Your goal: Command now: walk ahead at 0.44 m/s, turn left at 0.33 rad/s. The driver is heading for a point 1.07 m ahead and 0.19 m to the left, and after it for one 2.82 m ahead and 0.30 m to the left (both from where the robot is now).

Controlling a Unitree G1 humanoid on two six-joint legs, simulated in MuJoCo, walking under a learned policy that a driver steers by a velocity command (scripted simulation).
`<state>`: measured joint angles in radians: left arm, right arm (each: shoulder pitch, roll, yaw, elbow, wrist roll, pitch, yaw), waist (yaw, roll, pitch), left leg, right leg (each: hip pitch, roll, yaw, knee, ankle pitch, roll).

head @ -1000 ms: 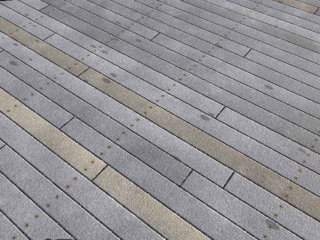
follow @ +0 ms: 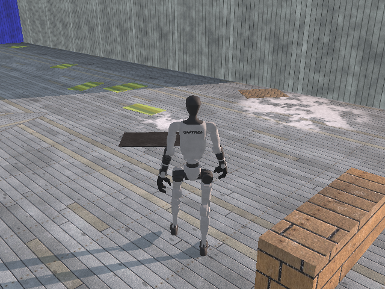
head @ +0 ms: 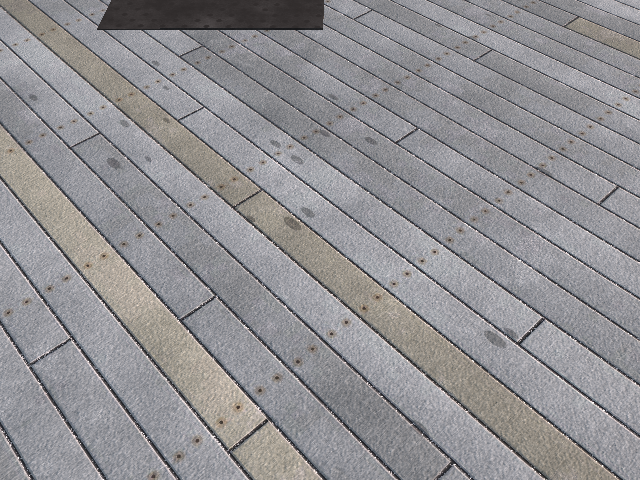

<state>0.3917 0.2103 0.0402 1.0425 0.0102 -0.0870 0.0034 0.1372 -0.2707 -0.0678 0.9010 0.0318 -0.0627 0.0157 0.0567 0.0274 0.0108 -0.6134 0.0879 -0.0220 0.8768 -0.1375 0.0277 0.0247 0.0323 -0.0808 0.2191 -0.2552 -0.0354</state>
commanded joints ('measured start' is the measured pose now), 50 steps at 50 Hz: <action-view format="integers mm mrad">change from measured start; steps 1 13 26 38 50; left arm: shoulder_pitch -15 -68 -396 18 -136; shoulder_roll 182 143 110 336 206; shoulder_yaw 34 8 22 85 40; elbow -42 -151 -280 -241 -206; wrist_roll -1 -31 2 8 -18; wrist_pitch -14 -55 -34 -52 -23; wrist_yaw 16 -8 -2 -21 -16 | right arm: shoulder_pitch -150 257 180 339 30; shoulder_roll -6 -203 -134 -53 -45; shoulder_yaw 15 -64 -31 10 12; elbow -100 -84 -100 -76 -164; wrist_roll -4 -7 -17 -26 -32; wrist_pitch -5 9 -20 -7 -20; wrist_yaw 11 17 -28 -22 -17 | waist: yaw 9 -188 -118 48 -38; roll -99 137 37 -157 -89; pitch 101 -324 25 -393 12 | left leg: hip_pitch -48 1010 332 154 -24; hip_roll -1 237 -9 -130 32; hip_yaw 23 -827 -183 -111 -13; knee -163 -628 -713 219 -77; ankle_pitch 136 -386 76 209 70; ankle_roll -6 377 185 26 -35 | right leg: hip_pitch -75 -769 -549 359 -190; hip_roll -256 -7 -96 -344 -210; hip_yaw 68 194 114 538 203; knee -137 1211 382 258 -95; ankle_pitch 276 -291 439 174 364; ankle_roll -127 28 75 -279 -190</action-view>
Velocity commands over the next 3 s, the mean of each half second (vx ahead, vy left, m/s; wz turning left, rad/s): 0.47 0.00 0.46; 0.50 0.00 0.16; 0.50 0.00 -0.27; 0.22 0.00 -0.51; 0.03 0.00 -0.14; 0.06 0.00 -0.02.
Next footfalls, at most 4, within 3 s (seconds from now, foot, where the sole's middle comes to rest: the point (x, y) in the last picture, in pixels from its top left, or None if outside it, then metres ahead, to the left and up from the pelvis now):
0.22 left None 0.29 0.15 -0.78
0.74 right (339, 419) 0.64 0.04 -0.78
1.24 left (206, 336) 0.83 0.37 -0.78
1.74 right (304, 249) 1.12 0.15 -0.78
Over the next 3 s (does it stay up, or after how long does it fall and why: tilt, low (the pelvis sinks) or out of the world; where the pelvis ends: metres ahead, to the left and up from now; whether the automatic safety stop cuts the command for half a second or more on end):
stays up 1.11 0.27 -0.01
